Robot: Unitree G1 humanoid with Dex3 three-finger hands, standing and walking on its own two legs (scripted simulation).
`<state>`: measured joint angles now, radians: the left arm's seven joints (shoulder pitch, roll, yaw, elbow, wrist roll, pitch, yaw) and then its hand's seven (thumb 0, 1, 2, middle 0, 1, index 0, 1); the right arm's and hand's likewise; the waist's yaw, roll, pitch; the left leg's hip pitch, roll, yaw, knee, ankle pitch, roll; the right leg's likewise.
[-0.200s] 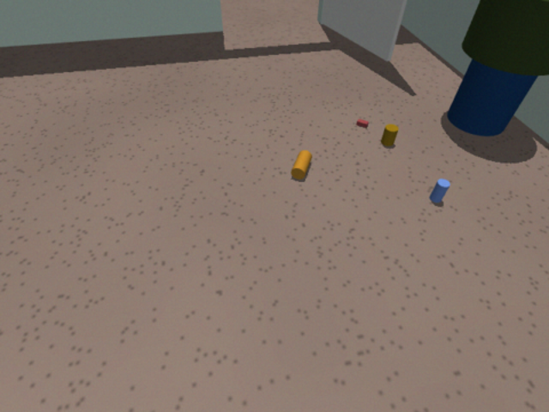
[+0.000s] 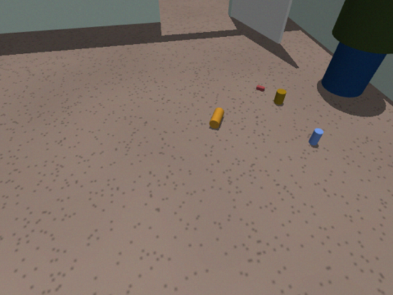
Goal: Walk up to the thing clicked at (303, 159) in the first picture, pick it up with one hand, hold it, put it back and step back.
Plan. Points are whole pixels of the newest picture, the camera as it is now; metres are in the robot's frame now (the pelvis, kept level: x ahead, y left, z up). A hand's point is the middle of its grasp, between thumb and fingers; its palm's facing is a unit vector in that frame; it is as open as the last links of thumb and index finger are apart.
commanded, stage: stand
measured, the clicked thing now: (217, 116) +1.49 -0.13 -0.74
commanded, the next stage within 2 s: walk up in 0.92 s
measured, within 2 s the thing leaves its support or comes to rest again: neither
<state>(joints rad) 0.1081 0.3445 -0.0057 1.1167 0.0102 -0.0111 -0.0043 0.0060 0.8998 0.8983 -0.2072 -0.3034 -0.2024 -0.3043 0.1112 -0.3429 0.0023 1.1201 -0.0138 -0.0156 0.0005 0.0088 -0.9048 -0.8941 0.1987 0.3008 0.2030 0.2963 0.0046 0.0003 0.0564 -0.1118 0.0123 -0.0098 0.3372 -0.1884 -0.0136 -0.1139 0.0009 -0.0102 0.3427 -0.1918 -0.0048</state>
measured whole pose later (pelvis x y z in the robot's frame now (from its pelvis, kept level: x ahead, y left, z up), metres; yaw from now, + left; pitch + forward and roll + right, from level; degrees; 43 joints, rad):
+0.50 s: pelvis +0.00 +0.00 +0.00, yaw +0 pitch -2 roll +0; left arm 0.12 0.35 -0.01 1.12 0.01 -0.01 0.00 0.01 0.90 0.90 -0.21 -0.30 -0.20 -0.30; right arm 0.11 -0.34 0.00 1.12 -0.01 -0.01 0.00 0.01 -0.90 -0.89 0.20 0.30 0.20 0.30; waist 0.01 0.00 0.05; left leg -0.10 0.01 -0.01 0.33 -0.19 -0.01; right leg -0.10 0.00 -0.01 0.33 -0.19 0.00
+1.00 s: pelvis +0.00 +0.00 +0.00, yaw +3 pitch -2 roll +1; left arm 0.09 0.37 0.02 1.04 0.01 0.01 -0.01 0.01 0.90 0.90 -0.21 -0.30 -0.20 -0.30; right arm 0.16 -0.35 -0.02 1.03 -0.01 -0.01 0.01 0.01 -0.90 -0.89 0.20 0.30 0.20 0.30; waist -0.01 -0.02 0.08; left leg -0.17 -0.02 -0.05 0.39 -0.20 -0.01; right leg -0.17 -0.03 -0.05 0.44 -0.24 0.00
